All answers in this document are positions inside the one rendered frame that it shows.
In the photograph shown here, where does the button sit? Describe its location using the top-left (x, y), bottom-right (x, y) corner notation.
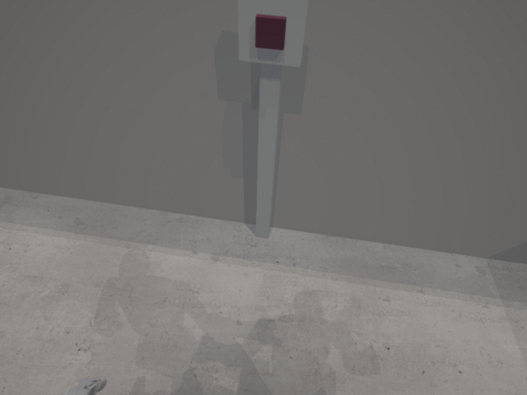
top-left (255, 14), bottom-right (287, 50)

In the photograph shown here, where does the left robot hand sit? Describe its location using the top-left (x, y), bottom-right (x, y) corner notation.
top-left (64, 376), bottom-right (107, 395)

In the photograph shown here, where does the panel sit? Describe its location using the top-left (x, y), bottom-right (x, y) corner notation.
top-left (238, 0), bottom-right (309, 239)

